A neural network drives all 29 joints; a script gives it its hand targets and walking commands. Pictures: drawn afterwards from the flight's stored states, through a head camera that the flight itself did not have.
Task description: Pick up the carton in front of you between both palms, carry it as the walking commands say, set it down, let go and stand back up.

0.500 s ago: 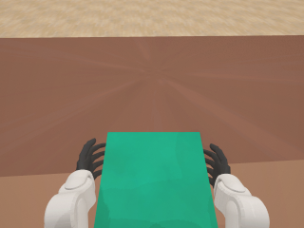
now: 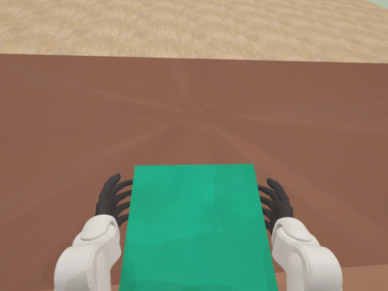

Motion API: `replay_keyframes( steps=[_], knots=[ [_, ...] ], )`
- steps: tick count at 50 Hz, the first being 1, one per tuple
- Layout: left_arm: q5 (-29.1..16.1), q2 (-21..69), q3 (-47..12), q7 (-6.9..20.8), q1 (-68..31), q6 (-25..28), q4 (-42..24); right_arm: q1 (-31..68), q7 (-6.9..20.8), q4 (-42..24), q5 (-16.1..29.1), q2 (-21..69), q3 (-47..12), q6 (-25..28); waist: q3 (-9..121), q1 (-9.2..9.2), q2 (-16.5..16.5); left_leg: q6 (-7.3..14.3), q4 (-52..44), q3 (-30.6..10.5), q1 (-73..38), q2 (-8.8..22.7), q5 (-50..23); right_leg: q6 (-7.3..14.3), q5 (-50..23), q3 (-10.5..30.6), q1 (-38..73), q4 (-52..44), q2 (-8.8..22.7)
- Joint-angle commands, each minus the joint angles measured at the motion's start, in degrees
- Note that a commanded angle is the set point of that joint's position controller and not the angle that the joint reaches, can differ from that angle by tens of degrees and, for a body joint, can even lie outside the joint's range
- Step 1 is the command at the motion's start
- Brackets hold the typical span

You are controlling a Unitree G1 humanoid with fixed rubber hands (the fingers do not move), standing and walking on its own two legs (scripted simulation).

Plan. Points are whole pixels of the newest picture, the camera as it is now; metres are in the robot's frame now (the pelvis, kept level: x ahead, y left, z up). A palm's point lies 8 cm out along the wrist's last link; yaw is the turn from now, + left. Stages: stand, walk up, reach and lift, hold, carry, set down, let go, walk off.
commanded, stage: carry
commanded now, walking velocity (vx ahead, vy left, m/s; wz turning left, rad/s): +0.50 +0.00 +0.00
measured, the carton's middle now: (194, 240) +0.22 +0.00 +0.02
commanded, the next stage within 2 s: none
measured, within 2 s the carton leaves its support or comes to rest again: neither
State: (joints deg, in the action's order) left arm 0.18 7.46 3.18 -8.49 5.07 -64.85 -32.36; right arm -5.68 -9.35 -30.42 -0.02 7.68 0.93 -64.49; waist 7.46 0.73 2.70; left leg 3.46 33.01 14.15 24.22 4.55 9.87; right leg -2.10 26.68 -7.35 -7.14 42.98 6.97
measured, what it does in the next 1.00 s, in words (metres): walks ahead: right foot, then left foot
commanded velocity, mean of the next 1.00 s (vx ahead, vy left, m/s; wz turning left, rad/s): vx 0.26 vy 0.00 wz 0.00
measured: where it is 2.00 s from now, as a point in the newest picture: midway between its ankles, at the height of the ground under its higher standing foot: (188, 227)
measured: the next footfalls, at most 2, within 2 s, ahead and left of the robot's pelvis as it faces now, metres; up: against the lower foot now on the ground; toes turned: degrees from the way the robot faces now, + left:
right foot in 0.42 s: +0.46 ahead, -0.09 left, -0.01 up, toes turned -7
left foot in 0.80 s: +0.63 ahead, +0.10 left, -0.02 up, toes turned +7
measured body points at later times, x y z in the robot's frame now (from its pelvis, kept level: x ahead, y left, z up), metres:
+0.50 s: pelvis +0.33 -0.01 -0.02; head +0.33 -0.02 +0.43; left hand +0.60 +0.17 +0.07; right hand +0.61 -0.14 +0.06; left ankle +0.11 +0.09 -0.65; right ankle +0.42 -0.09 -0.73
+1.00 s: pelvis +0.56 +0.02 -0.01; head +0.62 +0.03 +0.44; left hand +0.93 +0.19 +0.08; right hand +0.91 -0.13 +0.07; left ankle +0.59 +0.09 -0.74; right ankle +0.52 -0.10 -0.73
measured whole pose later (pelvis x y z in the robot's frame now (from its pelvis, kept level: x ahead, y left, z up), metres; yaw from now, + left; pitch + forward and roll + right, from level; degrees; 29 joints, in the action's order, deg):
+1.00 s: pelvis +0.56 +0.02 -0.01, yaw +1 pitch +6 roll +0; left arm 1.6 6.7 16.4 -10.2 -27.0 -53.4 -5.5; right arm 21.7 -11.7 -8.8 -2.2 10.8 13.1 -53.2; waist -0.9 1.7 0.1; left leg 4.8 31.3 7.3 24.8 -0.5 8.9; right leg 0.1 16.2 -1.6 -19.0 34.0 0.2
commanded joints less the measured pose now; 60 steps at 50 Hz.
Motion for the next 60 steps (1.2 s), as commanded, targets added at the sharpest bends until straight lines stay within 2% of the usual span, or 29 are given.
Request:
replay_keyframes(
  steps=[1,2,4,7,13,17,18,21,22,23,24,25,27,28,31,35,38,39,40,41,42,43,48,50,51,53,54,56,60],
  knots=[
    [-9.22,29.32,-31.32,-0.08,-17.59,-1.77,-7.72,14.92,0.05,-7.84,8.90,30.48,-27.50,-0.51,6.03,1.30,-20.05,8.79,-20.27,-36.82,-32.46,20.24,1.65,2.65,2.22,5.43,-34.42,27.95,-1.98],
    [-8.15,32.59,-31.26,0.26,-16.73,-1.46,-4.82,18.14,0.62,-8.07,10.37,33.80,-28.95,-0.51,8.02,1.02,-11.50,6.87,-18.26,-32.09,-32.18,17.29,-2.69,3.63,-1.60,7.05,-33.73,28.69,-0.60],
    [-8.55,36.52,-31.28,0.60,-16.25,-0.46,-4.19,19.76,1.33,-9.57,11.42,36.43,-32.62,0.06,7.08,-0.03,-5.90,4.08,-21.25,-26.25,-23.99,17.57,2.20,4.19,-10.45,7.51,-30.82,23.06,1.94],
    [-7.24,38.54,-32.23,0.87,-15.42,0.21,-4.87,18.71,3.23,-10.40,11.24,35.74,-32.20,0.39,5.39,0.13,-11.66,1.66,-24.92,-14.27,-20.73,12.02,2.44,2.62,-16.60,2.98,-28.83,13.82,0.28],
    [-7.37,35.78,-32.51,0.12,-17.71,0.29,-4.51,17.50,2.03,-7.29,9.64,34.43,-29.87,0.80,1.24,0.68,-10.07,3.20,-21.95,-8.26,-30.34,9.49,-19.96,2.00,-21.22,-2.20,-33.04,-5.14,-1.40],
    [-7.63,31.19,-30.82,0.32,-21.32,0.82,-1.91,22.59,0.52,-5.57,8.59,31.42,-28.10,1.55,-0.52,1.17,-10.49,2.64,-19.61,-6.13,-29.32,8.98,-18.58,4.67,-24.67,-4.69,-27.39,-13.09,-4.49],
    [-7.77,30.71,-30.14,-0.10,-23.91,1.61,-4.20,24.50,0.02,-5.99,8.22,30.87,-27.91,1.96,1.53,-0.17,-13.47,1.38,-17.87,-5.91,-26.74,11.19,-14.98,5.29,-25.10,-0.45,-19.20,-11.79,-1.09],
    [-7.36,29.75,-26.19,-0.83,-27.34,2.35,3.92,29.52,-1.67,-0.90,6.48,29.49,-27.27,2.80,2.68,-1.69,-9.71,-0.38,0.18,-0.20,-17.32,5.73,-20.18,5.89,-16.09,-7.94,-3.90,-11.90,-8.19],
    [-7.06,28.49,-25.67,-1.63,-26.24,2.67,6.11,31.29,-2.24,-1.35,8.08,29.16,-27.39,2.88,8.17,-4.76,0.25,-3.12,18.36,-0.09,-7.60,0.63,-15.10,10.25,-10.79,11.10,7.40,-16.65,2.22],
    [-6.43,26.76,-23.63,-2.32,-27.69,2.96,5.82,30.65,-3.03,-1.47,6.60,29.76,-26.01,2.96,15.85,-4.57,13.30,-4.70,37.66,-4.19,5.97,-5.79,4.06,17.65,-3.39,34.43,20.21,-23.77,13.23],
    [-8.27,29.44,-25.22,-1.94,-29.60,3.27,9.52,32.32,-3.20,2.62,6.28,28.59,-26.05,2.77,13.75,-4.82,14.66,-2.55,47.47,-10.09,13.18,-7.81,19.14,19.25,-17.21,37.10,19.30,-26.84,13.74],
    [-9.05,32.03,-25.86,-1.35,-34.37,4.22,9.24,36.74,-3.18,4.18,6.60,32.58,-24.58,3.71,12.26,-3.73,11.49,-0.06,48.07,-14.44,14.20,-3.11,18.94,18.35,-28.22,33.34,14.60,-24.49,13.51],
    [-9.04,36.94,-26.64,-0.13,-39.81,6.50,13.39,40.56,-2.69,9.47,4.73,35.84,-23.46,5.57,13.60,-2.43,2.31,0.35,39.91,-15.24,13.03,0.86,10.34,13.22,-25.13,23.72,8.78,-23.26,10.95],
    [-9.12,38.38,-26.51,0.12,-43.04,7.44,15.82,44.05,-2.07,11.49,5.54,39.42,-24.76,6.68,11.39,-0.86,3.43,0.18,36.04,-15.14,9.43,0.80,7.48,10.78,-26.93,20.18,3.09,-24.63,9.64],
    [-9.53,42.14,-27.56,0.91,-50.55,10.67,17.57,46.67,-1.90,18.17,4.03,44.13,-23.76,9.87,12.18,-1.53,4.02,-0.69,22.00,-11.76,6.44,-1.92,12.03,13.71,-44.19,10.23,3.99,-21.61,7.99],
    [-5.36,40.52,-24.40,-0.62,-51.51,12.98,25.87,54.25,-2.27,21.45,4.54,41.57,-22.58,12.90,14.40,-2.84,5.53,-2.19,2.35,-7.55,3.32,-5.46,-1.41,12.51,-50.17,1.16,6.02,-14.53,3.73],
    [-5.44,38.99,-23.19,-1.51,-55.47,13.44,26.23,58.15,-2.56,20.83,6.57,39.57,-22.13,13.71,14.39,-1.28,2.32,-1.89,-10.55,-4.48,-9.74,-7.11,-18.00,9.25,-44.19,-1.52,0.62,-6.04,1.10],
    [-5.74,38.28,-22.85,-1.69,-55.55,12.83,26.79,55.04,-2.80,23.21,4.91,38.08,-21.89,12.89,15.20,-0.48,1.04,-1.36,-11.42,-7.36,-15.95,-2.97,-25.54,6.31,-38.42,-0.25,-2.79,-3.32,-0.53],
    [-3.93,35.90,-21.01,-2.01,-53.22,11.74,29.66,56.48,-3.30,25.00,4.34,37.34,-20.57,12.39,15.67,-0.85,-1.67,0.54,-6.29,-15.81,-22.26,4.24,-46.25,3.91,-23.28,-0.87,-9.54,0.53,-2.66],
    [-4.38,36.59,-21.10,-2.51,-55.17,11.60,28.81,56.70,-3.56,25.23,5.12,35.41,-19.23,12.36,19.08,0.23,-9.35,7.34,-2.95,-22.40,-29.02,12.02,-58.63,2.60,-7.31,1.21,-16.22,5.76,-7.53],
    [-5.26,39.54,-20.43,-2.39,-56.24,10.73,29.52,60.16,-3.42,21.86,6.98,36.75,-19.86,12.40,21.27,2.22,-17.77,11.69,-3.25,-28.48,-32.89,15.16,-60.29,3.22,4.71,3.95,-19.58,10.09,-8.14],
    [-7.14,41.04,-21.99,-2.35,-59.03,11.19,25.54,59.78,-3.18,20.84,6.90,39.16,-19.32,12.25,23.49,2.25,-18.53,12.14,-3.31,-29.91,-37.35,14.75,-55.03,4.08,8.97,7.07,-25.66,13.05,-8.29],
    [-6.94,41.73,-21.12,-1.71,-54.70,11.13,23.08,54.75,-2.05,16.54,6.97,43.42,-23.13,12.08,25.52,1.83,-7.62,5.82,-1.67,-20.85,-30.58,10.95,-56.02,2.34,-8.55,7.00,-11.71,-13.74,-6.95],
    [-6.40,42.70,-22.35,-1.01,-51.51,10.22,24.30,56.73,-1.71,14.58,7.43,42.22,-24.98,11.36,22.39,0.48,-12.29,3.65,-1.30,-15.41,-22.29,6.49,-47.99,2.29,-21.24,7.96,-5.02,-15.76,-3.93],
    [-6.49,43.27,-22.11,-0.72,-53.22,10.51,21.61,58.89,-1.14,11.04,8.86,42.28,-26.77,11.51,23.43,0.13,-5.04,2.92,-0.29,-15.56,-17.23,5.87,-43.19,3.91,-40.43,10.49,-0.02,-9.23,-0.19],
    [-6.92,41.10,-23.28,-0.94,-54.82,11.10,19.25,54.59,-0.98,14.56,7.87,43.42,-26.17,10.78,24.44,-0.28,0.33,1.02,1.38,-13.03,-15.72,2.68,-38.45,3.80,-53.68,9.84,3.66,-6.85,0.39],
    [-5.42,39.19,-22.93,-1.09,-51.16,10.83,21.71,55.65,-0.95,14.97,8.35,43.68,-26.63,10.78,23.92,0.01,1.49,0.78,-0.48,-13.08,-17.53,1.88,-38.08,4.00,-50.92,8.79,0.48,-7.22,-0.52],
    [-7.26,41.15,-24.01,-1.00,-51.15,11.15,19.22,57.05,-0.93,12.16,10.16,43.28,-26.67,11.64,23.37,-0.60,-4.89,0.85,0.28,-11.06,-20.54,0.70,-46.38,3.40,-47.43,6.29,-1.18,-6.70,-3.30],
    [-7.14,38.97,-24.83,-0.84,-50.15,11.21,19.56,52.98,-1.88,14.53,6.16,39.75,-24.71,11.20,19.44,1.14,-11.27,4.74,0.99,-14.76,-35.96,5.81,-66.04,1.51,-12.66,3.26,-18.20,-13.71,-7.15]
  ],
)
